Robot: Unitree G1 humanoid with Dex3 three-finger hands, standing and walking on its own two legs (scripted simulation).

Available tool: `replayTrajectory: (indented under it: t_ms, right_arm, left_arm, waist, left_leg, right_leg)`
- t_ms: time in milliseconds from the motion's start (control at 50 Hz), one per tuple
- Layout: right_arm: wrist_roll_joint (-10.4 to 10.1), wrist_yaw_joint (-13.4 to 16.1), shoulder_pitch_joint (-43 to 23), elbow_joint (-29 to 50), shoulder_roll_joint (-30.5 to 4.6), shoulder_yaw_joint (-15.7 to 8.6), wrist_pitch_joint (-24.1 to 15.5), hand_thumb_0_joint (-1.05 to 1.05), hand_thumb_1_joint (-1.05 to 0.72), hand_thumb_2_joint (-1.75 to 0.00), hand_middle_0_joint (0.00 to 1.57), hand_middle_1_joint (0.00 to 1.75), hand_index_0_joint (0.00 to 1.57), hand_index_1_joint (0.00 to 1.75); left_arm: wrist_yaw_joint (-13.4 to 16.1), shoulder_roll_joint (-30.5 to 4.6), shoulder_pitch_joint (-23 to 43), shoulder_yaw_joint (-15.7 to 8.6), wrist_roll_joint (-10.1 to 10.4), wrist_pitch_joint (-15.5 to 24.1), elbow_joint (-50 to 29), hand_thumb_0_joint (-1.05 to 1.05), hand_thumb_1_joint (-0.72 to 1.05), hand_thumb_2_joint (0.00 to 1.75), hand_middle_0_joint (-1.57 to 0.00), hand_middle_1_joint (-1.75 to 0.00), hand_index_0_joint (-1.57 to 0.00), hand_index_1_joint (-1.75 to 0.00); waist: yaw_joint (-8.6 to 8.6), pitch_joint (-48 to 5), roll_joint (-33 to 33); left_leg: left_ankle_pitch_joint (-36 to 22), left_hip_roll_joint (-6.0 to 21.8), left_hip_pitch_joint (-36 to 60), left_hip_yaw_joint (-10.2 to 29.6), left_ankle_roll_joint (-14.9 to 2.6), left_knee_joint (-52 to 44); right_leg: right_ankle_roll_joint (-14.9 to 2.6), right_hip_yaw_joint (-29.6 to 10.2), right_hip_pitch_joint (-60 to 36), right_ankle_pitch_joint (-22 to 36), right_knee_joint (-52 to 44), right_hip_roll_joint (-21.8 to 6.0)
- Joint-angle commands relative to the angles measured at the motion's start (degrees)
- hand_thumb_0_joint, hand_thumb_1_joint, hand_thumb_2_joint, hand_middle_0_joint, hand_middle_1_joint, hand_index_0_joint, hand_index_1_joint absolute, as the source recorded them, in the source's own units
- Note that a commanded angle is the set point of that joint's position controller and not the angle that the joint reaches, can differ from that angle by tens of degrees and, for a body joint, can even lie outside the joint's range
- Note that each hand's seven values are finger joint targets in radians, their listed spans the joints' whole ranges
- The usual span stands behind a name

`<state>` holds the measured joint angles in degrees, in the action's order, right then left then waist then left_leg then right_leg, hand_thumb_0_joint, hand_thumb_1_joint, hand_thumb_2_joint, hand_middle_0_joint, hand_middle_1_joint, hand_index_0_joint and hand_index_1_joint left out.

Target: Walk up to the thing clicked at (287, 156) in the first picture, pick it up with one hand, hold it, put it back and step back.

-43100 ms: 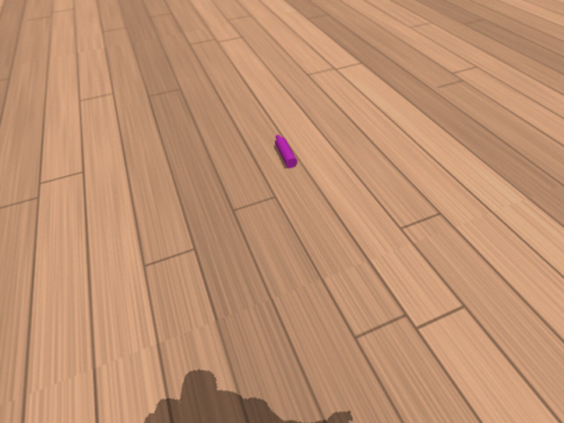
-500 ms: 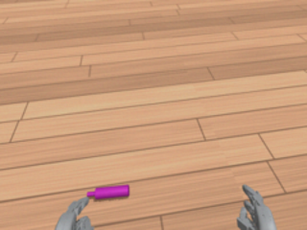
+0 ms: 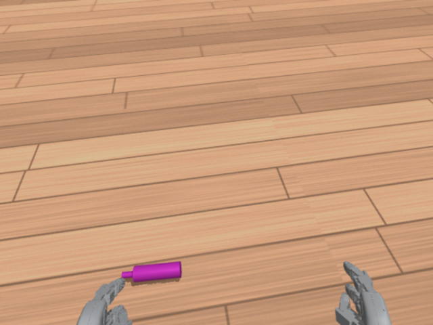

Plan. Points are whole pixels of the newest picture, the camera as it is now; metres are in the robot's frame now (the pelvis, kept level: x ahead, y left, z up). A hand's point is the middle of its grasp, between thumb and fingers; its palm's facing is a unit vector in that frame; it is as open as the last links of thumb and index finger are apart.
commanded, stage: home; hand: left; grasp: from above
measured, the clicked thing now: (151, 272) +0.47 +0.31 -0.68
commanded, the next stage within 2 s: stand in 0.54 s
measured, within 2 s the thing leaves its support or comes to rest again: neither
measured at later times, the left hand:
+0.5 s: hand out of the picture +0.16 +0.18 -0.05, palm faces +0.04 -0.98 -0.20, open 7.4 cm
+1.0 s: hand out of the picture +0.09 +0.24 -0.10, palm faces +0.03 -0.94 -0.33, open 7.4 cm
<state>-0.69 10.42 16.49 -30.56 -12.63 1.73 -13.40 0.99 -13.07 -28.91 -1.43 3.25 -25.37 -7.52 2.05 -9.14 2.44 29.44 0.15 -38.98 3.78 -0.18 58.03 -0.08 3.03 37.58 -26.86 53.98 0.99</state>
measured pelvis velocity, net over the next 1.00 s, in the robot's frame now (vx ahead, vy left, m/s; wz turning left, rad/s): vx -0.01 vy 0.01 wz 0.00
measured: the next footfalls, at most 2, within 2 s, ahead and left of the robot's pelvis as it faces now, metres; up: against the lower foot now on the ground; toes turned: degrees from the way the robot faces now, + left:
none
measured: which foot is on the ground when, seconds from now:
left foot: down 0.00-1.00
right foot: down 0.00-1.00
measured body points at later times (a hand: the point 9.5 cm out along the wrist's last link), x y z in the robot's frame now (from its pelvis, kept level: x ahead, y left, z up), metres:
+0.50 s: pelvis +0.00 +0.00 +0.00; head +0.03 +0.01 +0.45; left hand +0.16 +0.23 -0.03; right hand +0.16 -0.24 -0.06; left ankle -0.01 +0.11 -0.68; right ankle +0.00 -0.12 -0.68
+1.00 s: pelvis -0.01 +0.01 +0.04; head +0.00 +0.01 +0.49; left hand +0.09 +0.29 -0.08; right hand +0.09 -0.27 -0.08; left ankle -0.01 +0.11 -0.68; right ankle +0.00 -0.12 -0.68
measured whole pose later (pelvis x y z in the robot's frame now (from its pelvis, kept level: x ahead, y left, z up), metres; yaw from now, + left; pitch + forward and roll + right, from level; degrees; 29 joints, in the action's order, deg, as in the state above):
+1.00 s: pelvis -0.01 +0.01 +0.04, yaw +0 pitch +0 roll +0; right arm 3.2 1.0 11.0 -52.7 -16.2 -2.8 -1.2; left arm 1.8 -16.3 -12.6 -2.5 -2.5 -2.3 46.2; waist -1.2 1.6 -0.3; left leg 19.9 -2.1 -17.3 1.3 -1.3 37.6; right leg 0.8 0.5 18.0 -19.2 37.6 -1.4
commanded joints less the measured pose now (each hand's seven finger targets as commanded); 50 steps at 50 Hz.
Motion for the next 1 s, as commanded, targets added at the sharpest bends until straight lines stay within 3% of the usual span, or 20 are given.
replayTrajectory:
  t_ms: [0,80,100,120,140,180,220,320,340,560,600,620,640,660,680,700,720,780,900,980]
  right_arm:
    - [0.1,0.5,-3.5,9.5,-7.2,-2.9,-3.0,0.0,-0.9,-0.9,0.2,0.3,0.2,0.3]
    - [0.0,0.5,-3.6,9.4,-7.4,-3.2,-3.0,0.0,-0.9,-0.9,0.2,0.3,0.2,0.3]
    - [0.0,0.5,-3.4,9.6,-7.0,-2.9,-2.9,0.0,-0.9,-0.9,0.2,0.3,0.2,0.3]
    - [0.0,0.5,-3.6,9.5,-7.7,-3.3,-2.9,0.0,-0.9,-0.9,0.2,0.3,0.2,0.3]
    - [0.0,0.4,-3.6,9.7,-7.1,-2.8,-3.0,0.0,-0.9,-0.9,0.2,0.3,0.2,0.3]
    - [0.0,0.5,-3.5,9.2,-7.5,-3.1,-3.0,0.0,-0.9,-0.9,0.2,0.3,0.2,0.3]
    - [-0.1,0.3,-3.6,9.5,-7.5,-3.0,-2.9,0.0,-0.9,-0.9,0.2,0.3,0.2,0.3]
    - [-0.1,0.2,-3.3,9.5,-7.8,-3.3,-2.6,0.0,-0.9,-0.9,0.2,0.3,0.2,0.3]
    - [-0.1,0.2,-3.8,10.0,-7.0,-2.7,-2.7,0.0,-0.9,-0.9,0.2,0.3,0.2,0.3]
    - [0.0,0.2,-3.4,9.5,-7.5,-3.3,-2.3,0.0,-0.9,-0.9,0.2,0.3,0.2,0.3]
    - [-0.1,0.1,-3.5,10.2,-7.1,-2.8,-2.3,0.0,-0.9,-0.9,0.2,0.3,0.2,0.3]
    - [7.2,-3.3,-7.7,-4.5,-13.0,-5.0,3.6,0.0,-0.9,-0.9,0.2,0.3,0.2,0.3]
    - [7.1,-4.6,-7.4,-5.7,-13.1,-5.9,5.8,0.0,-0.9,-0.9,0.2,0.3,0.2,0.3]
    - [7.0,-5.5,-6.4,-5.5,-13.1,-5.6,6.8,0.0,-0.9,-0.9,0.2,0.3,0.2,0.3]
    - [7.1,-6.2,-5.0,-5.6,-13.0,-5.3,7.5,0.0,-0.9,-0.9,0.2,0.3,0.2,0.3]
    - [6.3,-7.0,-6.2,-6.4,-12.6,-5.2,7.7,0.0,-0.9,-0.9,0.2,0.3,0.2,0.3]
    - [4.6,-7.9,-6.4,-7.6,-11.7,-5.5,7.8,0.0,-0.9,-0.9,0.2,0.3,0.2,0.3]
    - [3.7,-8.7,-8.6,-10.0,-11.3,-6.0,8.5,0.0,-0.9,-0.9,0.2,0.3,0.2,0.3]
    - [4.0,-9.1,-9.2,-15.4,-12.0,-6.6,10.4,0.0,-0.9,-0.9,0.2,0.3,0.2,0.3]
    - [3.6,-9.0,-8.6,-18.7,-12.2,-6.4,10.7,0.0,-0.9,-0.9,0.2,0.3,0.2,0.3]
  left_arm:
    - [0.5,-6.4,0.7,-3.6,-0.5,2.7,-10.5,0.0,0.9,0.9,-0.2,-0.3,-0.2,-0.3]
    - [0.6,-6.7,0.3,-4.3,-0.5,2.8,-10.4,0.0,0.9,0.9,-0.2,-0.3,-0.2,-0.3]
    - [0.5,-5.7,0.8,-3.0,-0.4,2.7,-11.1,0.0,0.9,0.9,-0.2,-0.3,-0.2,-0.3]
    - [0.6,-7.0,0.6,-4.3,-0.4,2.8,-10.5,0.0,0.9,0.9,-0.2,-0.3,-0.2,-0.3]
    - [0.5,-5.6,1.3,-2.7,-0.4,2.8,-11.6,0.0,0.9,0.9,-0.2,-0.3,-0.2,-0.3]
    - [0.7,-6.8,1.2,-4.0,-0.5,2.8,-10.9,0.0,0.9,0.9,-0.2,-0.3,-0.2,-0.3]
    - [0.4,-5.8,1.4,-2.7,-0.4,2.9,-11.4,0.0,0.9,0.9,-0.2,-0.3,-0.2,-0.3]
    - [0.6,-7.0,-0.1,-4.3,-0.3,2.7,-10.3,0.0,0.9,0.9,-0.2,-0.3,-0.2,-0.3]
    - [0.4,-5.5,0.9,-2.5,-0.2,2.8,-11.7,0.0,0.9,0.9,-0.2,-0.3,-0.2,-0.3]
    - [0.7,-6.5,-0.1,-4.3,-0.2,2.8,-9.8,0.0,0.9,0.9,-0.2,-0.3,-0.2,-0.3]
    - [0.5,-5.6,1.2,-2.4,-0.3,3.0,-11.4,0.0,0.9,0.9,-0.2,-0.3,-0.2,-0.3]
    - [2.7,-10.4,18.2,-3.4,-7.1,14.5,8.7,0.0,0.9,0.9,-0.2,-0.3,-0.2,-0.3]
    - [2.4,-11.1,13.3,-4.4,-7.3,18.3,19.0,0.0,0.9,0.9,-0.2,-0.3,-0.2,-0.3]
    - [2.2,-11.9,12.8,-4.5,-7.7,20.3,21.9,0.0,0.9,0.9,-0.2,-0.3,-0.2,-0.3]
    - [1.7,-11.5,14.5,-3.9,-7.4,21.3,23.3,0.0,0.9,0.9,-0.2,-0.3,-0.2,-0.3]
    - [1.4,-11.4,14.3,-3.6,-7.0,22.2,25.8,0.0,0.9,0.9,-0.2,-0.3,-0.2,-0.3]
    - [1.3,-11.8,15.2,-3.6,-6.7,22.7,28.0,0.0,0.9,0.9,-0.2,-0.3,-0.2,-0.3]
    - [1.5,-11.1,17.0,-3.8,-5.8,23.6,35.3,0.0,0.9,0.9,-0.2,-0.3,-0.2,-0.3]
    - [1.4,-11.5,20.4,-3.6,-6.0,25.5,46.3,0.0,0.9,0.9,-0.2,-0.3,-0.2,-0.3]
    - [1.4,-11.7,20.4,-3.4,-5.6,26.2,52.2,0.0,0.9,0.9,-0.2,-0.3,-0.2,-0.3]
  waist:
    - [0.32,-5.7,-0.2]
    - [-0.06,-5.7,0.6]
    - [-0.02,-5.2,0.8]
    - [0.29,-5.1,-0.2]
    - [0.04,-4.8,0.7]
    - [0.02,-4.5,0.8]
    - [0.36,-5.1,1.3]
    - [0.16,-5.6,0.1]
    - [0.0,-5.4,0.5]
    - [-0.02,-5.1,-0.1]
    - [0.4,-5.8,0.4]
    - [-4.15,8.5,-2.8]
    - [-3.68,2.5,-5.0]
    - [-2.98,0.4,-6.4]
    - [-1.99,1.4,-3.2]
    - [-3.23,0.4,-0.8]
    - [-3.55,0.1,-0.4]
    - [-4.2,0.8,-3.6]
    - [-3.4,6.9,-2.0]
    - [-3.08,7.6,-1.5]
  left_leg:
    - [-15.6,-0.6,4.4,-0.5,-0.75,-9.0]
    - [-15.5,-0.5,4.6,-0.5,-0.61,-9.3]
    - [-15.5,-0.5,4.5,-0.7,-0.71,-9.1]
    - [-14.7,-0.4,4.5,-0.3,-0.7,-9.5]
    - [-14.8,-0.6,4.3,-0.5,-0.7,-9.4]
    - [-14.2,-0.3,4.4,-0.3,-0.6,-9.7]
    - [-15.2,-0.2,5.1,0.0,-0.42,-10.0]
    - [-15.6,-0.3,4.4,0.3,-0.54,-9.7]
    - [-16.4,-0.3,4.4,0.2,-0.53,-9.5]
    - [-15.9,-0.3,4.3,-0.1,-0.6,-9.1]
    - [-16.7,-0.5,4.7,-0.6,-0.75,-8.8]
    - [-25.5,2.3,6.6,1.6,-2.97,-14.8]
    - [-27.9,1.5,10.6,0.2,-3.38,-14.5]
    - [-29.5,1.4,13.6,0.0,-3.47,-14.3]
    - [-26.9,1.6,13.4,1.5,-3.4,-16.2]
    - [-25.9,1.6,15.6,2.2,-3.65,-17.9]
    - [-25.0,1.6,17.0,2.2,-3.8,-19.4]
    - [-24.7,1.4,19.7,1.8,-3.12,-21.0]
    - [-11.9,2.0,20.1,3.6,-3.18,-28.6]
    - [-16.6,3.1,23.4,4.9,-2.94,-32.4]
  right_leg:
    - [-0.27,0.1,-4.8,13.0,-8.0,0.6]
    - [-0.43,0.1,-4.7,12.6,-7.7,0.6]
    - [-0.31,0.1,-4.2,12.9,-8.2,0.6]
    - [-0.37,0.3,-4.4,11.8,-7.9,0.8]
    - [-0.29,0.2,-4.3,12.3,-8.1,0.6]
    - [-0.46,0.2,-4.0,11.5,-7.9,0.7]
    - [-0.51,0.3,-3.8,12.1,-7.6,0.8]
    - [-0.6,0.3,-4.5,12.3,-7.4,0.8]
    - [-0.48,0.5,-4.6,13.3,-7.5,0.7]
    - [-0.52,0.4,-4.4,12.7,-7.5,0.7]
    - [-0.38,0.2,-4.5,14.0,-7.9,0.6]
    - [-2.5,-5.8,-12.9,14.8,-11.0,-3.9]
    - [-4.52,-8.4,-15.7,16.6,-11.9,-4.7]
    - [-5.4,-9.5,-16.4,19.1,-12.2,-5.5]
    - [-4.65,-9.3,-15.9,19.9,-12.5,-4.7]
    - [-4.0,-8.8,-18.4,20.5,-12.2,-5.1]
    - [-3.22,-8.2,-19.5,20.2,-12.6,-5.4]
    - [-2.63,-8.5,-20.1,20.2,-16.3,-5.8]
    - [-1.97,-8.6,-20.9,8.4,-24.4,-6.0]
    - [-1.85,-8.1,-24.1,13.9,-26.7,-6.3]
